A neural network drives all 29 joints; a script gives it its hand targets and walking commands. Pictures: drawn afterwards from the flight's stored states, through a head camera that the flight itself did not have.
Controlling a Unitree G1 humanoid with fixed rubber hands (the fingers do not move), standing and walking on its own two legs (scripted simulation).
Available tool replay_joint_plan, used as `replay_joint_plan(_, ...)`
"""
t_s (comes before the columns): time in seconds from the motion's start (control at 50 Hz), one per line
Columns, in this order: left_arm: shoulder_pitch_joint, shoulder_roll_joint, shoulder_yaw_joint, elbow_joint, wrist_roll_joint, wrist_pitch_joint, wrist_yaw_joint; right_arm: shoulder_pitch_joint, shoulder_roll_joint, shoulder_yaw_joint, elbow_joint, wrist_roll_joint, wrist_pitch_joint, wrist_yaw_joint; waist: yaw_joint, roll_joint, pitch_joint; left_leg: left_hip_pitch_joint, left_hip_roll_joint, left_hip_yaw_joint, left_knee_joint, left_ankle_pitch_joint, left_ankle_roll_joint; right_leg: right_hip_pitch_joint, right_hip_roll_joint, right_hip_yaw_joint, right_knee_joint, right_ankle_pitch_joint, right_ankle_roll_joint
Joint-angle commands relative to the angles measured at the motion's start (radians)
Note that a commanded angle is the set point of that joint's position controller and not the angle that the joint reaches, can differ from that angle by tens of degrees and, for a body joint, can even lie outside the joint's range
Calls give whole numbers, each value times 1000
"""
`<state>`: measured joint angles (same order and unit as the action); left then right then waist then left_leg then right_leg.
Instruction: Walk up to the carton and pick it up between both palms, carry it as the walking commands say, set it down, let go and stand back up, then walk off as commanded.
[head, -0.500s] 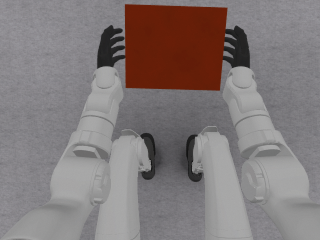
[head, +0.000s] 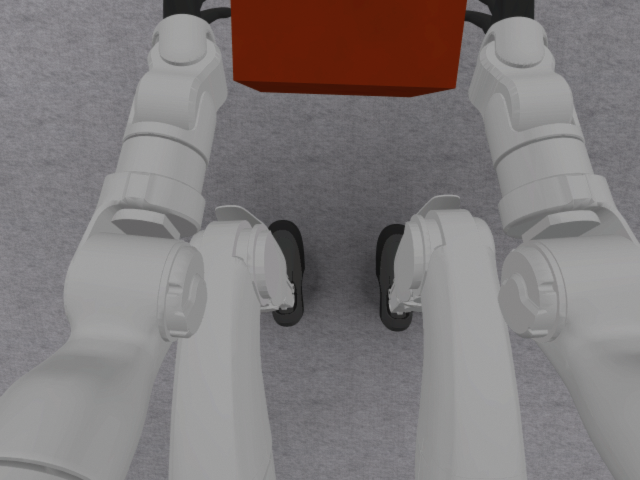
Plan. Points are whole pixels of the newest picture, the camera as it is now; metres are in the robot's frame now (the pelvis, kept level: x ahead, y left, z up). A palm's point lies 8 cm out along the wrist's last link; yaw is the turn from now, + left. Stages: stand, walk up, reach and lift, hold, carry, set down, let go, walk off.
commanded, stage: set down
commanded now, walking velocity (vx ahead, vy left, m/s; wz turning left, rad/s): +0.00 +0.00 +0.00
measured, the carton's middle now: (343, 9) +0.57 -0.03 -0.23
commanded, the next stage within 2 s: none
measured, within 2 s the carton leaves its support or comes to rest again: neither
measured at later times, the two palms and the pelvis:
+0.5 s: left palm (209, 20) +0.56 +0.13 -0.22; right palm (479, 21) +0.54 -0.18 -0.23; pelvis +0.02 +0.00 -0.05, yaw +0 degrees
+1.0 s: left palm (222, 5) +0.59 +0.12 -0.26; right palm (479, 12) +0.56 -0.19 -0.26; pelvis +0.03 +0.00 -0.08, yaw +1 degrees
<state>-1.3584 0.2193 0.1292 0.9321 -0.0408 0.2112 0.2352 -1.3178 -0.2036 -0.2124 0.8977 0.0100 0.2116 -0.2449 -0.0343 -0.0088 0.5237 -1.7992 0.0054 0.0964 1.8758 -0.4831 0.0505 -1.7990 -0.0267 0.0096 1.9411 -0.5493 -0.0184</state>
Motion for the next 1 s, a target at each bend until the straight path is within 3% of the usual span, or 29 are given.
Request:
replay_joint_plan(0.0, -786, -787, -245, -109, -107, -62, -308, -860, 712, 237, -155, 93, -78, 275, -92, -42, -1495, 350, -133, -133, -20, 118, -9, 338, 138, -10, -143, 182, -12)
replay_joint_plan(0.04, -802, -819, -207, -93, -94, -54, -335, -820, 736, 203, -92, 64, -63, 305, -98, -50, -1426, 300, -139, -130, -16, 67, -9, 341, 130, -16, -134, 154, -21)
replay_joint_plan(0.1, -840, -759, -181, -122, -78, -56, -346, -850, 741, 201, -85, 79, -56, 338, -59, -19, -1370, 267, -131, -124, 1, 86, -5, 271, 127, -16, -105, 156, -19)
replay_joint_plan(0.24, -892, -798, -283, -211, -160, -44, -350, -954, 724, 256, -242, 130, -55, 359, -81, 22, -1604, 388, -129, -132, 73, 233, -18, 308, 121, -18, -47, 270, -22)
replay_joint_plan(0.28, -902, -792, -290, -190, -182, -43, -349, -953, 693, 266, -259, 140, -57, 355, -123, -7, -1600, 407, -134, -143, 73, 245, -6, 304, 124, -42, -40, 277, -14)
replay_joint_plan(0.32, -891, -788, -277, -210, -172, -49, -345, -948, 741, 294, -257, 153, -52, 351, -78, -21, -1623, 374, -138, -130, 97, 266, 1, 365, 125, -15, -36, 317, -13)
replay_joint_plan(0.36, -919, -755, -271, -225, -167, -55, -352, -931, 734, 268, -223, 148, -54, 355, -101, -27, -1569, 321, -132, -131, 114, 250, 1, 327, 123, -10, -19, 326, -15)
replay_joint_plan(0.4, -878, -766, -274, -181, -173, -61, -354, -936, 703, 274, -247, 155, -71, 353, -80, 10, -1555, 305, -131, -123, 135, 303, 1, 308, 122, 3, 4, 364, -24)
replay_joint_plan(0.42, -899, -754, -287, -196, -181, -64, -354, -915, 682, 277, -223, 148, -72, 353, -121, -11, -1562, 334, -120, -137, 146, 303, -2, 310, 123, -10, 10, 368, -17)
replay_joint_plan(0.44, -873, -726, -257, -181, -161, -64, -356, -843, 713, 245, -136, 131, -56, 364, -84, -4, -1445, 263, -135, -131, 131, 263, 0, 251, 115, 3, 3, 320, -26)
replay_joint_plan(0.46, -880, -724, -252, -169, -163, -63, -356, -861, 687, 249, -154, 136, -63, 363, -84, -13, -1428, 295, -129, -138, 138, 265, 0, 241, 118, 2, 2, 300, -23)
replay_joint_plan(0.48, -904, -737, -286, -173, -182, -68, -356, -917, 667, 259, -185, 153, -78, 362, -112, 27, -1436, 303, -115, -150, 157, 265, -1, 200, 115, -3, 34, 313, -29)
replay_joint_plan(0.5, -860, -704, -262, -150, -172, -66, -358, -885, 652, 246, -169, 136, -74, 366, -107, -12, -1380, 281, -124, -160, 156, 292, 4, 180, 117, -6, 34, 310, -22)
replay_joint_plan(0.52, -895, -695, -263, -166, -176, -71, -362, -841, 654, 220, -120, 119, -70, 364, -145, 0, -1363, 273, -119, -158, 168, 280, -1, 184, 114, -11, 41, 319, -27)
replay_joint_plan(0.58, -848, -714, -255, -128, -162, -66, -364, -847, 651, 241, -143, 117, -78, 364, -101, 34, -1343, 297, -117, -144, 181, 307, -14, 170, 110, 10, 35, 305, -28)
replay_joint_plan(0.6, -866, -696, -252, -134, -168, -71, -367, -863, 646, 233, -140, 130, -79, 369, -109, 0, -1344, 277, -120, -161, 186, 297, -1, 165, 110, -6, 65, 311, -24)
replay_joint_plan(0.62, -853, -716, -272, -107, -177, -69, -364, -889, 641, 237, -165, 140, -90, 368, -122, 46, -1362, 290, -119, -152, 201, 328, -5, 161, 106, 1, 68, 335, -30)
replay_joint_plan(0.64, -850, -667, -254, -124, -176, -72, -363, -870, 647, 266, -182, 157, -91, 365, -83, -7, -1395, 282, -113, -154, 208, 336, -1, 212, 107, 2, 73, 364, -17)
replay_joint_plan(0.7, -869, -671, -273, -154, -183, -82, -357, -851, 636, 247, -137, 157, -89, 362, -119, 4, -1366, 305, -116, -165, 232, 392, 8, 161, 103, 5, 87, 393, -22)
replay_joint_plan(0.72, -848, -662, -236, -116, -160, -79, -360, -832, 655, 249, -99, 158, -84, 365, -72, 6, -1295, 266, -116, -157, 220, 375, 7, 152, 104, 17, 76, 370, -22)
replay_joint_plan(0.74, -861, -675, -264, -156, -176, -81, -363, -818, 668, 248, -117, 169, -87, 372, -102, 12, -1332, 287, -111, -155, 232, 386, 6, 175, 108, 10, 85, 393, -22)
replay_joint_plan(0.78, -798, -718, -264, -92, -168, -70, -372, -808, 665, 262, -87, 165, -84, 377, -98, 13, -1291, 264, -111, -165, 237, 361, 12, 146, 110, 13, 100, 357, -26)
replay_joint_plan(0.82, -767, -697, -248, -113, -153, -74, -374, -805, 706, 262, -139, 170, -84, 385, -56, 14, -1306, 265, -117, -151, 237, 401, 10, 158, 107, 12, 102, 395, -19)
replay_joint_plan(0.86, -771, -724, -264, -127, -157, -77, -377, -765, 732, 262, -104, 160, -78, 386, -83, -5, -1299, 241, -111, -154, 262, 416, 10, 136, 116, 15, 109, 425, -21)
replay_joint_plan(0.88, -760, -749, -286, -112, -174, -69, -380, -795, 716, 269, -157, 164, -87, 384, -127, -5, -1362, 292, -112, -165, 254, 418, 14, 173, 115, -4, 113, 433, -19)
replay_joint_plan(0.92, -749, -759, -267, -100, -160, -69, -383, -776, 707, 269, -127, 160, -85, 389, -80, 22, -1330, 251, -117, -140, 265, 427, -3, 171, 115, 25, 106, 437, -30)
replay_joint_plan(0.94, -735, -754, -274, -76, -169, -64, -383, -783, 729, 273, -135, 165, -80, 387, -115, -14, -1349, 277, -112, -150, 260, 427, 7, 176, 113, -2, 110, 454, -21)
replay_joint_plan(0.96, -751, -732, -250, -94, -167, -68, -381, -817, 719, 273, -143, 166, -81, 391, -56, -6, -1319, 232, -123, -142, 258, 400, 8, 185, 109, 14, 113, 412, -21)
replay_joint_plan(0.98, -769, -731, -265, -104, -172, -71, -381, -809, 723, 285, -139, 180, -79, 389, -74, -8, -1318, 200, -117, -131, 266, 375, 9, 204, 114, 27, 111, 424, -22)
